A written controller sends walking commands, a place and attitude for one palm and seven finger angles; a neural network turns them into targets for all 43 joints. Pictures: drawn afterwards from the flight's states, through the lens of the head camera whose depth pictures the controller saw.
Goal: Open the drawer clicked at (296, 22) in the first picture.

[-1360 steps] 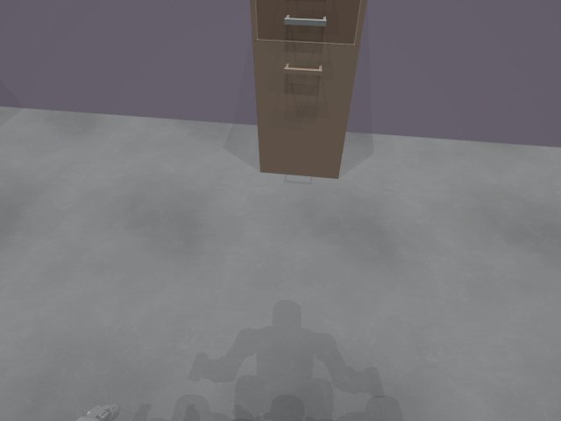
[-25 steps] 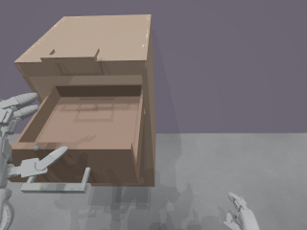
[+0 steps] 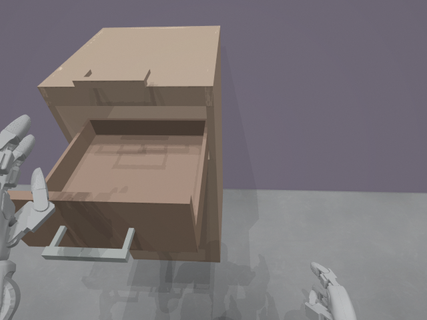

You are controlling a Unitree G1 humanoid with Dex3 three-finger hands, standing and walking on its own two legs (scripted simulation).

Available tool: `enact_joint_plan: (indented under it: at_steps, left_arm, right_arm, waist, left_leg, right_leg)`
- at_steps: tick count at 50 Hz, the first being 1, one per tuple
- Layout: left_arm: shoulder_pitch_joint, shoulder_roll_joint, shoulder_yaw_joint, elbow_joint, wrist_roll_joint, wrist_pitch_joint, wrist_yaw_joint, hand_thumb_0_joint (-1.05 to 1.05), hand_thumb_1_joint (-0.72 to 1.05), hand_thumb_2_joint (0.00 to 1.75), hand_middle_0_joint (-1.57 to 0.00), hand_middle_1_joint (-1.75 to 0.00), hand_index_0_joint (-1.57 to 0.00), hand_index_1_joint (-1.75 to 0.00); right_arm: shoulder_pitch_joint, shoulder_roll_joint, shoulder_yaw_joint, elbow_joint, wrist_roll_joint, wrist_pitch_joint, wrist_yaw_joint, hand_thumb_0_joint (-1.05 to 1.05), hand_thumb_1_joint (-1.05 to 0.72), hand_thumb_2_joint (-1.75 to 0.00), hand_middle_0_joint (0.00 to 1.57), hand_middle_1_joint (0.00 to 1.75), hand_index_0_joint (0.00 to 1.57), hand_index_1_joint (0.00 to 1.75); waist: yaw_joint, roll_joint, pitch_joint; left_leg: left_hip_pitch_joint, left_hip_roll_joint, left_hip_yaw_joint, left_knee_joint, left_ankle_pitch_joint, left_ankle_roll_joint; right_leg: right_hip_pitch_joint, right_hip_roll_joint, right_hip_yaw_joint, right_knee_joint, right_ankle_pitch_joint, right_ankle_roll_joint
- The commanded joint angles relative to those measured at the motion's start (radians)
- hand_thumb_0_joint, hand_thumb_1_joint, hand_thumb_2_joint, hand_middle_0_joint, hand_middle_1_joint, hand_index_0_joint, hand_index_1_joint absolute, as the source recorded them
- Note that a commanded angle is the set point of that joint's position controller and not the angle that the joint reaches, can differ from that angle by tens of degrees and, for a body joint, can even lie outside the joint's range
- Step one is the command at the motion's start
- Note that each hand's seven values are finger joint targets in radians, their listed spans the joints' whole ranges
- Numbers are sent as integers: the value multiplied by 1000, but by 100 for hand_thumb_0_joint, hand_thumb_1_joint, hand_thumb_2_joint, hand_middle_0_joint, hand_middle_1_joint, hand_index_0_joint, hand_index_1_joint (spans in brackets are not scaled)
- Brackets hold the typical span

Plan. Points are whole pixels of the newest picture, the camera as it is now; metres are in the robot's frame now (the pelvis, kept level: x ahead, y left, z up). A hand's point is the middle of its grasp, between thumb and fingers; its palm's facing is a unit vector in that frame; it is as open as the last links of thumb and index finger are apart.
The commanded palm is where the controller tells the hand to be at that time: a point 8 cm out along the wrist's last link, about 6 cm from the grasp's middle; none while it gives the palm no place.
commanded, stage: step back with the hand held close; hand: left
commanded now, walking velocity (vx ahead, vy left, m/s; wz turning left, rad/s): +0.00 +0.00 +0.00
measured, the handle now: (91, 243) +0.23 +0.28 +0.03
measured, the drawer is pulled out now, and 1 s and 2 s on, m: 0.30 0.30 0.30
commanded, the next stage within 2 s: stop stepping back and stand still in 1.24 s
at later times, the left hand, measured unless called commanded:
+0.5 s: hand (29, 231) +0.15 +0.25 +0.20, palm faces +0.38 -0.75 -0.54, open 7.4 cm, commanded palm +0.09 +0.30 +0.22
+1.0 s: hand out of the picture +0.06 +0.26 +0.22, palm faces +0.51 -0.72 -0.46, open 7.4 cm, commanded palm +0.00 +0.30 +0.22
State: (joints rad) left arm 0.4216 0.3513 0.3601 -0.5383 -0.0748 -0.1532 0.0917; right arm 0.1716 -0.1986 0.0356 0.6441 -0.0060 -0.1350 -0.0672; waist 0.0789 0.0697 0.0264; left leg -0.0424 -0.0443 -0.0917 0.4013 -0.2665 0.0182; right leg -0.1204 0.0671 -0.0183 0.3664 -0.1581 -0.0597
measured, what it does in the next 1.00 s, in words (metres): walks backwards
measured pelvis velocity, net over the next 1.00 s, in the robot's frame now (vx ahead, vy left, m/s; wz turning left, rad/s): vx -0.12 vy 0.01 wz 0.03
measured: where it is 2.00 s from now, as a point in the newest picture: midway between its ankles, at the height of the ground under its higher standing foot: outside the picture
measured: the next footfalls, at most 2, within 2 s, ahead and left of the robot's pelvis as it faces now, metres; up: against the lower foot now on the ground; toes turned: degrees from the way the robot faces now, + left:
right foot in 1.04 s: -0.12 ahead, -0.11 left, +0.00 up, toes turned -1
left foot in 1.30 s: -0.17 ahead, +0.12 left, +0.00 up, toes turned +3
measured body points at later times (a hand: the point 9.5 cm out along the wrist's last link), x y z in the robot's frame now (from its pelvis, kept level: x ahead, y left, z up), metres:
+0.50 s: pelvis -0.04 +0.02 -0.01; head -0.02 +0.02 +0.44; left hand +0.13 +0.29 +0.23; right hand +0.14 -0.23 -0.09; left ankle -0.02 +0.11 -0.74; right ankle +0.03 -0.08 -0.74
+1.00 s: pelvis -0.12 +0.01 -0.01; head -0.10 +0.02 +0.43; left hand +0.03 +0.30 +0.24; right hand +0.06 -0.20 -0.09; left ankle -0.07 +0.14 -0.74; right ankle -0.13 -0.10 -0.72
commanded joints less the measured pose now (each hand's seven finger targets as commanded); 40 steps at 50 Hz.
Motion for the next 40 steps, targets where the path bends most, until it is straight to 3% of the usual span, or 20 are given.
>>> enact_joint_plan:
  at_steps: [1, 4, 5, 6, 7, 9, 10, 12, 14, 20, 25, 27, 30, 32, 33, 34, 36, 38, 39, 40]
  left_arm:
    - [-109, 173, 109, -191, -3, -62, 13, 0, 90, 90, -20, -30, -20, -30]
    - [-101, 176, 113, -179, -5, -63, 14, 0, 90, 90, -20, -30, -20, -30]
    - [-256, 338, 277, -244, 7, -119, 25, 0, 90, 90, -20, -30, -20, -30]
    - [-102, 229, 207, -175, 9, -123, 17, 0, 90, 90, -20, -30, -20, -30]
    - [-47, 211, 182, -171, 16, -120, 13, 0, 90, 90, -20, -30, -20, -30]
    - [-12, 190, 158, -184, 17, -123, 14, 0, 90, 90, -20, -30, -20, -30]
    - [-2, 194, 165, -223, 15, -136, 16, 0, 90, 90, -20, -30, -20, -30]
    - [82, 205, 185, -238, 13, -136, 29, 0, 90, 90, -20, -30, -20, -30]
    - [119, 227, 209, -287, 12, -136, 40, 0, 90, 90, -20, -30, -20, -30]
    - [129, 272, 248, -395, 24, -131, 55, 0, 90, 90, -20, -30, -20, -30]
    - [130, 258, 256, -371, 34, -128, 52, 0, 90, 90, -20, -30, -20, -30]
    - [120, 247, 259, -345, 39, -127, 55, 0, 90, 90, -20, -30, -20, -30]
    - [82, 249, 263, -317, 47, -128, 57, 0, 90, 90, -20, -30, -20, -30]
    - [46, 248, 246, -290, 41, -132, 64, 0, 90, 90, -20, -30, -20, -30]
    - [31, 248, 242, -278, 38, -134, 69, 0, 90, 90, -20, -30, -20, -30]
    - [32, 251, 240, -276, 35, -138, 73, 0, 90, 90, -20, -30, -20, -30]
    - [62, 256, 251, -275, 33, -137, 77, 0, 90, 90, -20, -30, -20, -30]
    - [96, 259, 254, -320, 33, -138, 74, 0, 90, 90, -20, -30, -20, -30]
    - [102, 264, 258, -346, 30, -146, 75, 0, 90, 90, -20, -30, -20, -30]
    - [99, 274, 263, -408, 29, -161, 75, 0, 90, 90, -20, -30, -20, -30]
  right_arm:
    - [-141, -95, -34, -168, 1, -58, -9, 0, -90, -90, 20, 30, 20, 30]
    - [-142, -97, -37, -170, 0, -56, -9, 0, -90, -90, 20, 30, 20, 30]
    - [-128, -117, -22, -218, 23, -34, 5, 0, -90, -90, 20, 30, 20, 30]
    - [-131, -117, -51, -203, 5, -18, -3, 0, -90, -90, 20, 30, 20, 30]
    - [-130, -130, -58, -206, 7, -9, 2, 0, -90, -90, 20, 30, 20, 30]
    - [-118, -123, -66, -205, 16, 1, 8, 0, -90, -90, 20, 30, 20, 30]
    - [-121, -125, -69, -210, 15, -1, 8, 0, -90, -90, 20, 30, 20, 30]
    - [-88, -125, -78, -209, 21, 13, 8, 0, -90, -90, 20, 30, 20, 30]
    - [-80, -128, -87, -218, 25, 25, 6, 0, -90, -90, 20, 30, 20, 30]
    - [-100, -151, -97, -253, 10, 33, -15, 0, -90, -90, 20, 30, 20, 30]
    - [-67, -158, -107, -263, -4, 23, -11, 0, -90, -90, 20, 30, 20, 30]
    - [-56, -161, -109, -262, -11, 23, -8, 0, -90, -90, 20, 30, 20, 30]
    - [-54, -163, -109, -266, -3, 30, -4, 0, -90, -90, 20, 30, 20, 30]
    - [-37, -154, -108, -259, 14, 39, 5, 0, -90, -90, 20, 30, 20, 30]
    - [-32, -148, -108, -248, 21, 46, 8, 0, -90, -90, 20, 30, 20, 30]
    - [-47, -138, -103, -243, 20, 52, 7, 0, -90, -90, 20, 30, 20, 30]
    - [-63, -118, -87, -253, 18, 57, 6, 0, -90, -90, 20, 30, 20, 30]
    - [-62, -114, -77, -259, 14, 54, 0, 0, -90, -90, 20, 30, 20, 30]
    - [-60, -124, -77, -253, 11, 51, -7, 0, -90, -90, 20, 30, 20, 30]
    - [-75, -149, -89, -257, 1, 39, -15, 0, -90, -90, 20, 30, 20, 30]
  waist:
    - [-6, 19, -66]
    - [-4, -18, -64]
    - [-50, 39, 74]
    - [-48, -80, 21]
    - [-54, -127, -15]
    - [-66, -159, -76]
    - [-64, -116, -112]
    - [-70, -104, -197]
    - [-76, -97, -240]
    - [-66, 70, -213]
    - [-66, 64, -183]
    - [-72, 27, -161]
    - [-83, -59, -130]
    - [-101, -207, -120]
    - [-100, -251, -134]
    - [-92, -260, -148]
    - [-87, -242, -176]
    - [-96, -150, -168]
    - [-98, -30, -145]
    - [-90, 168, -139]
  left_leg:
    - [-113, 43, 39, -74, 184, -16]
    - [-118, 43, 41, -75, 150, -9]
    - [-222, 43, 9, -67, 40, 9]
    - [-219, 44, -29, -18, 50, 10]
    - [-189, 39, -21, 27, 60, 15]
    - [-163, 30, 3, 121, 52, 16]
    - [-175, 25, 4, 148, 49, 12]
    - [-203, 41, 3, 153, 27, 6]
    - [-208, 51, 7, 120, 56, 4]
    - [-363, 148, -108, -32, 346, 9]
    - [-484, 192, -132, -50, 289, 27]
    - [-542, 198, -139, -35, 217, 35]
    - [-605, 134, -101, 61, -49, 44]
    - [-463, 47, -26, 280, -192, 12]
    - [-350, 29, 10, 424, -195, 4]
    - [-315, 30, 26, 524, -217, 0]
    - [-300, 59, 32, 483, -217, 4]
    - [-240, 66, 62, 204, -124, 4]
    - [-259, 69, 52, 56, -86, 9]
    - [-328, 184, -105, -78, -93, 49]
  right_leg:
    - [102, -71, 14, -61, 55, 28]
    - [99, -71, 21, -75, 9, 32]
    - [-32, -118, 112, -125, -19, 27]
    - [-54, -143, 123, -133, -17, 25]
    - [-80, -166, 149, -150, -28, 18]
    - [-128, -220, 174, -161, -56, 3]
    - [-118, -241, 184, -145, -3, -17]
    - [-67, -273, 175, -99, 34, -31]
    - [-58, -266, 153, -58, 54, -21]
    - [17, -106, 29, 187, 171, 46]
    - [41, -89, 44, 309, 56, 47]
    - [46, -99, 65, 328, 33, 42]
    - [6, -168, 174, 212, 40, 10]
    - [-203, -306, 331, -6, -150, -53]
    - [-317, -368, 367, -97, -266, -76]
    - [-358, -396, 349, -133, -316, -89]
    - [-327, -381, 271, -85, -202, -83]
    - [-325, -301, 167, 16, -118, -34]
    - [-307, -233, 118, 93, -128, -1]
    - [-280, -145, 66, 260, -134, 36]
